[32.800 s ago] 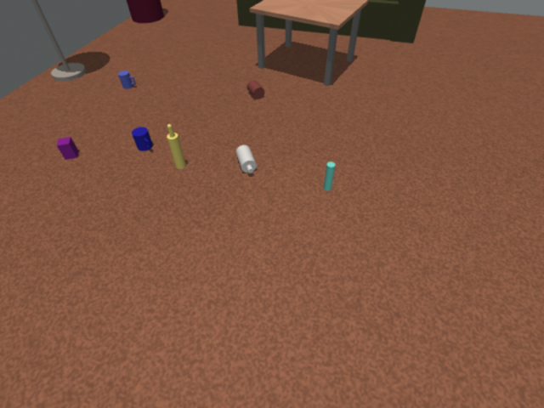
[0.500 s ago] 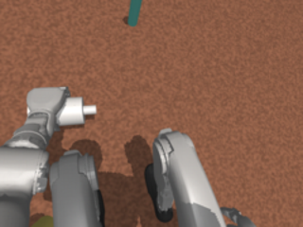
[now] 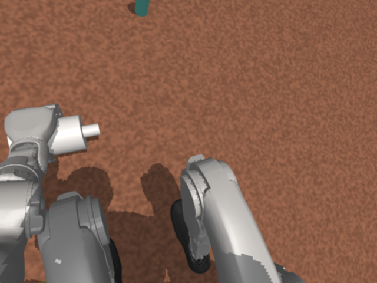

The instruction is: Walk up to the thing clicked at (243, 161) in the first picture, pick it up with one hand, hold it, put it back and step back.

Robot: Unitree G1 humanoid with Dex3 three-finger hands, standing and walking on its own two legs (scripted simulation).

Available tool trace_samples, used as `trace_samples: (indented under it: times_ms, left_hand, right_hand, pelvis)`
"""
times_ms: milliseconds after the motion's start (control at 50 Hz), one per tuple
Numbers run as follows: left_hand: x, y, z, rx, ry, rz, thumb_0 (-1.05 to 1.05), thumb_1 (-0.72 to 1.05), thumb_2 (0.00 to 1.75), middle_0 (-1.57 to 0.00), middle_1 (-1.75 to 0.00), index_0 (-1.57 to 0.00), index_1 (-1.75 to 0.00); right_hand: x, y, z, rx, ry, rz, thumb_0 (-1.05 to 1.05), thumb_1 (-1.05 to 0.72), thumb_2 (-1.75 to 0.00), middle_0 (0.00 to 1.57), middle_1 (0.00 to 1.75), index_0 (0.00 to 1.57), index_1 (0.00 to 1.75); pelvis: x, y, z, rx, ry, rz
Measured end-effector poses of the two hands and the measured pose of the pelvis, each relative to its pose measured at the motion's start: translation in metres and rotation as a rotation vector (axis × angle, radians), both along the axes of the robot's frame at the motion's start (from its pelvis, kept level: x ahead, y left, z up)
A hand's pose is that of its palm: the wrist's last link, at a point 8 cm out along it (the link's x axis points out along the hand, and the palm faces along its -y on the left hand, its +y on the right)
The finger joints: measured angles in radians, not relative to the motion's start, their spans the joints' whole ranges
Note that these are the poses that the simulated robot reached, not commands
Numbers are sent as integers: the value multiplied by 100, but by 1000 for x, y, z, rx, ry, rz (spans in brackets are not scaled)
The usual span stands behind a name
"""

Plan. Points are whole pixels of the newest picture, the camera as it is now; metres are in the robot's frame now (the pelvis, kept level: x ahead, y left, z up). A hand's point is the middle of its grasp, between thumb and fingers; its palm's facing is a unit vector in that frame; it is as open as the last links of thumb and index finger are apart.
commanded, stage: rest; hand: left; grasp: from above
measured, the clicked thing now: (59, 136) +0.46 +0.18 -0.25
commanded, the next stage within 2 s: open in 1.00 s
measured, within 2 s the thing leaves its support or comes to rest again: neither
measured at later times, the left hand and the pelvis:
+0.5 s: hand (48, 137) +0.46 +0.20 -0.24, palm faces -0.45 -0.06 -0.89, open 11.1 cm; pelvis +0.00 +0.00 -0.01, yaw -3 degrees
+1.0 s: hand (48, 141) +0.45 +0.20 -0.25, palm faces -0.45 -0.04 -0.89, open 11.0 cm; pelvis -0.01 +0.00 -0.01, yaw -4 degrees
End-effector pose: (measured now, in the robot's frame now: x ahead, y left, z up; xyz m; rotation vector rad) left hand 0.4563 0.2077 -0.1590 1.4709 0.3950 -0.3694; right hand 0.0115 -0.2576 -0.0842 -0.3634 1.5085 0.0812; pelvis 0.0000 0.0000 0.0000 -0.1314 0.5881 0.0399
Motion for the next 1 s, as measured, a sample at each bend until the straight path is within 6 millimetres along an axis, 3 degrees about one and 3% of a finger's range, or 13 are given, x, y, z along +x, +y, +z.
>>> trace_samples:
  times_ms: [260, 420, 600, 1000]
  left_hand:
    - [2, -5, -16, -25, -35, -59, -1, -12, 55, -64, -53, -62, -55]
    - [9, -7, -20, -1, -49, -32, -1, -12, 54, -65, -53, -62, -54]
    - [5, -3, -29, -3, -11, 18, -1, -11, 51, -65, -52, -63, -53]
    - [0, -3, -29, -2, -26, -54, -1, -12, 47, -70, -49, -68, -50]
  right_hand:
    - [-24, -2, 13, -26, 25, 27, 0, -91, -90, 20, 30, 20, 30]
    - [-23, 2, 14, 6, 9, 39, 0, -91, -90, 20, 30, 20, 30]
    - [-27, 7, 11, 53, 20, 55, 0, -91, -90, 20, 30, 20, 30]
    - [-22, 7, 25, 34, -9, 122, 0, -92, -91, 20, 30, 20, 30]
  pelvis:
    - [-3, 3, -11, -28, -35, -14]
    - [-3, 4, -12, -38, -35, -21]
    - [-5, 3, -12, -38, -47, -23]
    - [-9, 4, -9, -60, -72, -37]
